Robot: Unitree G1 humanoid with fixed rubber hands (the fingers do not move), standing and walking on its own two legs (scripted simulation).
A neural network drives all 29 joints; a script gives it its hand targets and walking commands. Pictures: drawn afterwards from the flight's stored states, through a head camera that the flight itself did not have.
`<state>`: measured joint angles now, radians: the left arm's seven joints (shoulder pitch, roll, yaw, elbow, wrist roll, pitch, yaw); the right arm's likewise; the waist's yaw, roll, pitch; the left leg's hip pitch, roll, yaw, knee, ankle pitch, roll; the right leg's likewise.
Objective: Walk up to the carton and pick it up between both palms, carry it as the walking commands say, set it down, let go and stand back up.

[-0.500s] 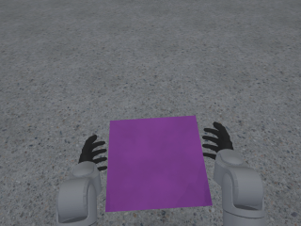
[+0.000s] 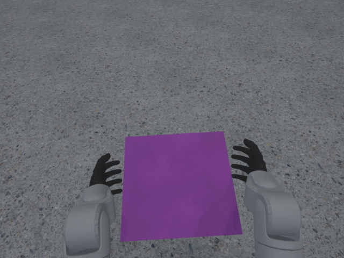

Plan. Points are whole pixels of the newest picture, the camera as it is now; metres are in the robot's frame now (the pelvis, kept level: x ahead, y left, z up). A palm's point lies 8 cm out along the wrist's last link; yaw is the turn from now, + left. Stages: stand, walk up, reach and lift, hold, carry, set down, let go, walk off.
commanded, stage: carry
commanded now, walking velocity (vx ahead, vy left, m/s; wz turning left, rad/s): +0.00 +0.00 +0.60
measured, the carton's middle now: (177, 187) +0.31 +0.00 -0.02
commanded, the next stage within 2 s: none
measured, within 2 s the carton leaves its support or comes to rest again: neither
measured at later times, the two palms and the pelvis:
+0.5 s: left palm (54, 226) +0.20 +0.22 +0.09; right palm (216, 177) +0.28 -0.08 +0.09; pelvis -0.03 +0.02 +0.00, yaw +13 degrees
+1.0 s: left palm out of the picture +0.14 +0.26 +0.09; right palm (198, 195) +0.23 -0.04 +0.11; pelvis -0.07 +0.04 +0.00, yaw +15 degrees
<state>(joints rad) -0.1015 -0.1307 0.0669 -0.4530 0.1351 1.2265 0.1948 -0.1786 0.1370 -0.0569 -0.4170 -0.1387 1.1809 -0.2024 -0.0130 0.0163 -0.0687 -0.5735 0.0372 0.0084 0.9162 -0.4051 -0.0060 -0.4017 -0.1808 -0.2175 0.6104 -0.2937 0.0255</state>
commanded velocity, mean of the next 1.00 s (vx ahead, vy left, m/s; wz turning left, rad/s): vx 0.00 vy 0.00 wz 0.08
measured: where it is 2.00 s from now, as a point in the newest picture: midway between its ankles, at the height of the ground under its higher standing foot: outside the picture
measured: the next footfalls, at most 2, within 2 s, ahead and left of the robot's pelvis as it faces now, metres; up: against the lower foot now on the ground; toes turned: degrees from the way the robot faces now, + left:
left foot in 0.08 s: +0.04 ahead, +0.17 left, +0.00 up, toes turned +5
right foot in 0.38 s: +0.03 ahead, -0.06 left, +0.00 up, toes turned +4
